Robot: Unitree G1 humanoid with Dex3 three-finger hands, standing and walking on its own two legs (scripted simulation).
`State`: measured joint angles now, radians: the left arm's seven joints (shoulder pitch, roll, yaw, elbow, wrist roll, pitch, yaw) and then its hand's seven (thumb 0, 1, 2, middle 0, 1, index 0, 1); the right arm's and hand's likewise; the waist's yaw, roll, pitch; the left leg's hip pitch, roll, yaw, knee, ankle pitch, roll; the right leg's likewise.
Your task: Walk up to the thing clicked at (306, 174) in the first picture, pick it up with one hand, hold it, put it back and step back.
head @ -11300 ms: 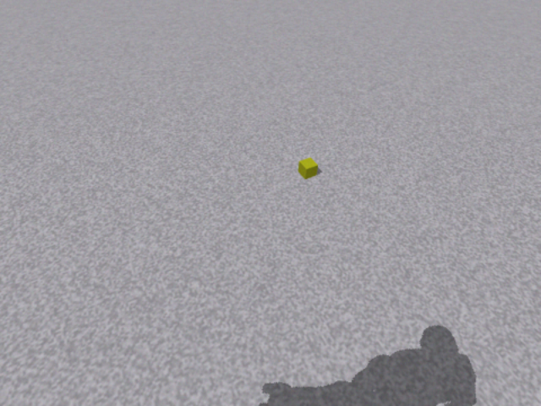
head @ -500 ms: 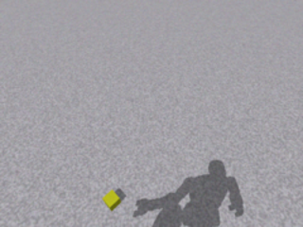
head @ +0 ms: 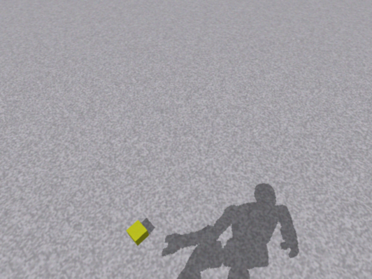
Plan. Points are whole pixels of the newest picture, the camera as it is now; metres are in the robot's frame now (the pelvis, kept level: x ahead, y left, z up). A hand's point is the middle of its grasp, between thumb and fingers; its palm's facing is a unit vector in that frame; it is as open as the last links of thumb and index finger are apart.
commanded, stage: walk up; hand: left
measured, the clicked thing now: (137, 232) +0.46 +0.25 -0.74
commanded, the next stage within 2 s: none
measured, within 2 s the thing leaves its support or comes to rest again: neither
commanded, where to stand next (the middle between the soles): +0.08 +0.02 m, yaw -2 degrees
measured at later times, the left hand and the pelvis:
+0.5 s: hand out of the picture +0.03 +0.32 -0.18, palm faces -0.06 -0.94 -0.35, open 7.3 cm; pelvis -0.10 +0.06 -0.01, yaw -2 degrees
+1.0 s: hand out of the picture -0.10 +0.29 -0.15, palm faces -0.01 -0.91 -0.41, open 7.4 cm; pelvis -0.23 +0.03 -0.02, yaw +0 degrees
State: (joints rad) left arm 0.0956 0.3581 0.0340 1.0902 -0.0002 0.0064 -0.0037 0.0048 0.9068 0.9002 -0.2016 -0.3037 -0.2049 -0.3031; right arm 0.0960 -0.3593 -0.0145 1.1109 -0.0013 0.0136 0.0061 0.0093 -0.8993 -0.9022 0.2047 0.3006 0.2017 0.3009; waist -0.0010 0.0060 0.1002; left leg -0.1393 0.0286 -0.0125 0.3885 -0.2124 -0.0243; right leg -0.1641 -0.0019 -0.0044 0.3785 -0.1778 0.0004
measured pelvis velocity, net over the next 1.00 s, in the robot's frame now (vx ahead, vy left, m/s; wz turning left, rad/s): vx -0.23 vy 0.03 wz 0.00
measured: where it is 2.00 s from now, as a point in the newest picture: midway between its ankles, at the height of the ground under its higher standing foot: outside the picture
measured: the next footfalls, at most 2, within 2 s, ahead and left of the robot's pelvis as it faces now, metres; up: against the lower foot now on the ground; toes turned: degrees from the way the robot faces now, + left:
left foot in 0.24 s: -0.04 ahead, +0.15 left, +0.00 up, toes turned -1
right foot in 0.68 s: -0.14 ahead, -0.09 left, +0.00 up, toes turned -2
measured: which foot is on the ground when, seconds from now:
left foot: down 0.00-0.08, up 0.10-0.22, down 0.24-0.72, up 0.74-1.00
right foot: down 0.00-0.24, up 0.26-0.66, down 0.68-1.00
